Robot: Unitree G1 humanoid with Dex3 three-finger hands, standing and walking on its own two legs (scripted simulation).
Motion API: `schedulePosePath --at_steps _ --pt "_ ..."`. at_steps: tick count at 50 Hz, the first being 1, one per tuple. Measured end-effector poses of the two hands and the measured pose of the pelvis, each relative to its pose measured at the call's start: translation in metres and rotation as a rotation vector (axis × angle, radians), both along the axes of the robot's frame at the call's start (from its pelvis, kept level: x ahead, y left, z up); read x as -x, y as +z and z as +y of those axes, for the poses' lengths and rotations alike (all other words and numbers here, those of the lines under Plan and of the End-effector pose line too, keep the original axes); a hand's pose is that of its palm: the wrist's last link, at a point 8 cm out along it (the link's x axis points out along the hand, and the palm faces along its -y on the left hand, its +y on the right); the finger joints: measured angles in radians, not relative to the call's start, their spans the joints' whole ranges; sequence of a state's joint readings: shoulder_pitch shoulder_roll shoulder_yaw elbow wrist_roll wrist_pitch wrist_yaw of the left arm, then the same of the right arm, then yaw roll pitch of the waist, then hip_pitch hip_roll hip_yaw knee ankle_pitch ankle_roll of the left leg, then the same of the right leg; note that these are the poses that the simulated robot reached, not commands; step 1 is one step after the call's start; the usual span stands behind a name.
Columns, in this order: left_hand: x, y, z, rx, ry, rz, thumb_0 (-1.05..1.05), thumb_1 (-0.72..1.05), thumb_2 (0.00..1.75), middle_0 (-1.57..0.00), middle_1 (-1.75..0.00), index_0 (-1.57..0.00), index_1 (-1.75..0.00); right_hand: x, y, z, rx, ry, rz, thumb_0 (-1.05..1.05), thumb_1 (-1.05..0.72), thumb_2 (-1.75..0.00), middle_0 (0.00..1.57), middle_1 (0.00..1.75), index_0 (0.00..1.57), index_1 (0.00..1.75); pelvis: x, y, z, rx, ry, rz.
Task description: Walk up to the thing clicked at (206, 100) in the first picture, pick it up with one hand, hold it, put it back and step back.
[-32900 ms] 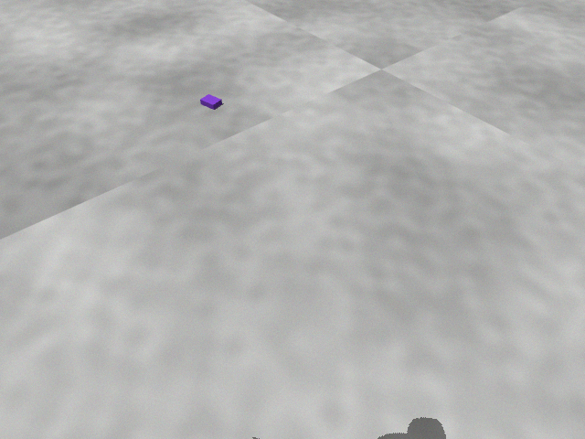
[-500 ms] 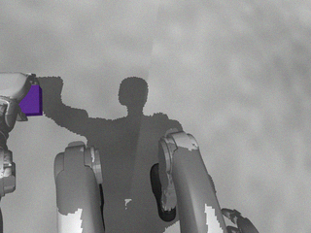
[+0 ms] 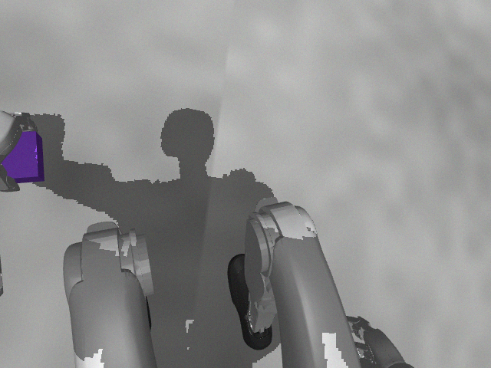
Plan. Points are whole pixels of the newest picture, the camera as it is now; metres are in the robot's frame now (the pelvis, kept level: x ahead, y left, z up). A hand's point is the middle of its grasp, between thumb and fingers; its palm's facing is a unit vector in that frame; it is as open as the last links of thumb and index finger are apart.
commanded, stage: rest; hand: left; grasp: from above
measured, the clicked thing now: (1, 158) +0.43 +0.33 -0.24
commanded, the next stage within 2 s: open in 1.08 s
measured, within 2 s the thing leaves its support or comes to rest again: rests again in 0.64 s
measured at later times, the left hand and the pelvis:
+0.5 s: hand (20, 158) +0.44 +0.31 -0.25, palm faces -0.50 -0.10 -0.86, open 10.4 cm; pelvis +0.00 +0.00 -0.02, yaw -2 degrees
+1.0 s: hand (24, 161) +0.44 +0.31 -0.27, palm faces -0.48 -0.09 -0.87, open 10.4 cm; pelvis +0.00 +0.01 -0.02, yaw -4 degrees
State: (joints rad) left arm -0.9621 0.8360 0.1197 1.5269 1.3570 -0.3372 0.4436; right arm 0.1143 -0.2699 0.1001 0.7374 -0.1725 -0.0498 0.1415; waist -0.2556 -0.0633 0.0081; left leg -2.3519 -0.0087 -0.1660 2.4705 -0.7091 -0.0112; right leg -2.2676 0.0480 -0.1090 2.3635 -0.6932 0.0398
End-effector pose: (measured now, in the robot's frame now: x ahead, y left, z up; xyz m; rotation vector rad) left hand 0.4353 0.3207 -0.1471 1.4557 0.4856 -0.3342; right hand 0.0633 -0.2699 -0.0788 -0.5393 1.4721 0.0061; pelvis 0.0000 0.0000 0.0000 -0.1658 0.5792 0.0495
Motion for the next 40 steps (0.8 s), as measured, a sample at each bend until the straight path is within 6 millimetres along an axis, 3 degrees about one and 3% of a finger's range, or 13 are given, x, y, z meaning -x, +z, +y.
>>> schedulePosePath --at_steps 19,40 --pt "-0.009 -0.037 -0.004 -0.014 0.022 -0.016 0.00 -0.02 0.46 -0.68 -0.46 -0.70 -0.44 0.005 -0.006 0.005 -0.006 0.042 0.017 0.00 -0.90 -0.89 0.21 0.30 0.20 0.30 -0.003 -0.016 0.002 0.020 -0.018 -0.024" --pt "-0.009 -0.062 -0.012 0.001 0.012 -0.021 0.00 -0.01 0.41 -0.70 -0.44 -0.71 -0.43 0.012 0.006 0.006 0.005 0.123 0.034 0.00 -0.90 -0.89 0.21 0.30 0.20 0.30 -0.001 -0.021 0.004 0.047 -0.037 -0.070"
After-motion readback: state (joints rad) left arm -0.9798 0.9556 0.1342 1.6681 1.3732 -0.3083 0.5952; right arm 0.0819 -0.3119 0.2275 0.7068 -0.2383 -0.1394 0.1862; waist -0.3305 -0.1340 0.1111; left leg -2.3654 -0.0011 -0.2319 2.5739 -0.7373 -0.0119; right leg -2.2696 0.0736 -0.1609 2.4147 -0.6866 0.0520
